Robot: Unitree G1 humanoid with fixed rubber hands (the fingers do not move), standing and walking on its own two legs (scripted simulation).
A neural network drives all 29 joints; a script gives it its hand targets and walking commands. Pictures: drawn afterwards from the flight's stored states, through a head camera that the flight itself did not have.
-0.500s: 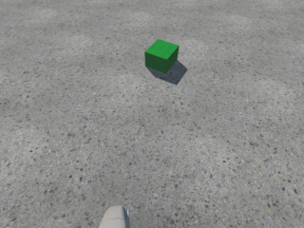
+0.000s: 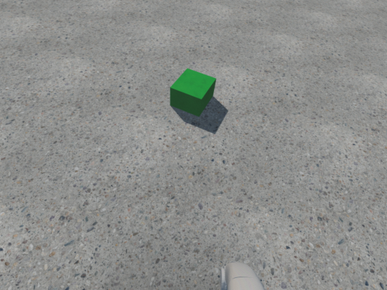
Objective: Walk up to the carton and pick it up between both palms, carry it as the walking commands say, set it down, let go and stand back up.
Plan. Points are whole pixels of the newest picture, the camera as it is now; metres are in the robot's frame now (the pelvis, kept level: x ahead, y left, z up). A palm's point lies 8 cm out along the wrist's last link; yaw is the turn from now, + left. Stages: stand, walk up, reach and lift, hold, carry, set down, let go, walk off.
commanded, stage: walk up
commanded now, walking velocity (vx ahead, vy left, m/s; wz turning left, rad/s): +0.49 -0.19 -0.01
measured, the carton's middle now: (193, 92) +1.49 -0.11 -0.69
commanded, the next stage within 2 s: none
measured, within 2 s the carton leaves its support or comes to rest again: neither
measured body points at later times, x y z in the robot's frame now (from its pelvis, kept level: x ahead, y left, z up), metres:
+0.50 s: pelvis +0.24 -0.10 +0.00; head +0.25 -0.14 +0.45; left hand +0.23 +0.14 -0.13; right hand +0.30 -0.35 -0.16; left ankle +0.25 +0.06 -0.65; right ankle +0.24 -0.19 -0.75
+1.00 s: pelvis +0.47 -0.01 -0.02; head +0.52 +0.01 +0.43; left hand +0.41 +0.21 -0.18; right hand +0.56 -0.24 -0.16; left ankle +0.53 +0.08 -0.75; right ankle +0.36 -0.16 -0.65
